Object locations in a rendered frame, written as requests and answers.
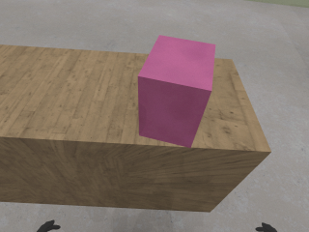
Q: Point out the carton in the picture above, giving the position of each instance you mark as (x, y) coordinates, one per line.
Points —
(174, 87)

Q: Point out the pedestal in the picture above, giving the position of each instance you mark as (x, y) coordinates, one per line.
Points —
(69, 135)

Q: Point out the robot right hand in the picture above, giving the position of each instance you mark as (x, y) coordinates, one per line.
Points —
(265, 228)

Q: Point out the robot left hand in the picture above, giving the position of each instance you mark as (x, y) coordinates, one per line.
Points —
(49, 225)

